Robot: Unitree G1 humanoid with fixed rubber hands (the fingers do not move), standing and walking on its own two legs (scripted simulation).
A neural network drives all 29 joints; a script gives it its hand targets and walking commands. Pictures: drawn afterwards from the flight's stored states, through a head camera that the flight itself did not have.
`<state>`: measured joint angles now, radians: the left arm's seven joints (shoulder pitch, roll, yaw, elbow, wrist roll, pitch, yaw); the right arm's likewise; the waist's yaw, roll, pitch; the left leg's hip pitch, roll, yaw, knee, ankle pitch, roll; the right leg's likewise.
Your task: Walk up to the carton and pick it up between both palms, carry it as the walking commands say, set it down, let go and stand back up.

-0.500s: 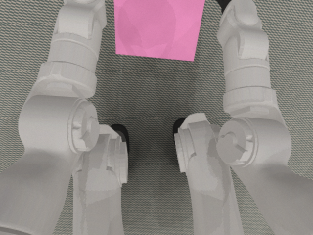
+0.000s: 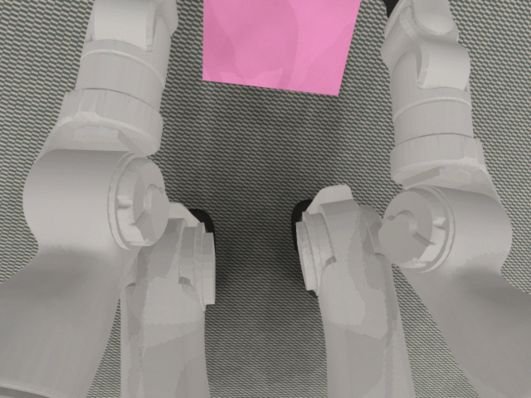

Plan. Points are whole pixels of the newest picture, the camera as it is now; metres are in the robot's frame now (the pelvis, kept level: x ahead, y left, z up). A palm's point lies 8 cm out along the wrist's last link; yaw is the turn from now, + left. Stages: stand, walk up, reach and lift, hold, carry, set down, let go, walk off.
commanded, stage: set down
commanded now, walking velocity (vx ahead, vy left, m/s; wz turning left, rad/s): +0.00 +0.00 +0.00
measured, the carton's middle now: out of the picture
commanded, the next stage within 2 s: none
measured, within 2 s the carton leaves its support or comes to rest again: rests again in 1.44 s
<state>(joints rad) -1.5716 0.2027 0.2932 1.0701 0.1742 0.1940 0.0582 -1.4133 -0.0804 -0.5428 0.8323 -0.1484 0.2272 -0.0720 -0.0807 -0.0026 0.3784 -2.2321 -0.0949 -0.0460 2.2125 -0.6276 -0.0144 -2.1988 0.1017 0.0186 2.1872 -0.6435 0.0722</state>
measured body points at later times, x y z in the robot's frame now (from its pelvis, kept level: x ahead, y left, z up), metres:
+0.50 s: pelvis +0.01 +0.00 +0.00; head +0.39 +0.01 +0.23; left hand +0.59 +0.09 -0.19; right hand +0.55 -0.18 -0.18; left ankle +0.09 +0.11 -0.34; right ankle +0.10 -0.13 -0.34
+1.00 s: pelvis +0.01 +0.00 +0.00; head +0.40 +0.02 +0.22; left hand +0.59 +0.09 -0.19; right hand +0.55 -0.18 -0.19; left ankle +0.09 +0.11 -0.34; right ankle +0.10 -0.13 -0.34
